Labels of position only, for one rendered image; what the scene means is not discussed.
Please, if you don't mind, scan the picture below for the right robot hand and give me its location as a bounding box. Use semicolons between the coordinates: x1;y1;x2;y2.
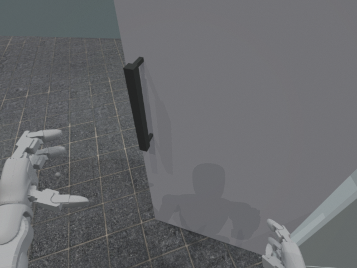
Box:
262;219;306;268

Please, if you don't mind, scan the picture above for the fridge door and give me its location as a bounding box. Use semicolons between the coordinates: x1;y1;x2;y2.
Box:
114;0;357;255

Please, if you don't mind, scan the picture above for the robot left forearm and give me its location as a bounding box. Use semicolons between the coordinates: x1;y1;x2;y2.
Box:
0;203;34;268

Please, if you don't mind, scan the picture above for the handle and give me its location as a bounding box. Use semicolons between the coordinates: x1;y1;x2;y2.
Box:
123;57;153;152

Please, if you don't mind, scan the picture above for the left robot hand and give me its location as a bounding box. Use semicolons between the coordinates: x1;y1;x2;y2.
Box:
0;130;89;212

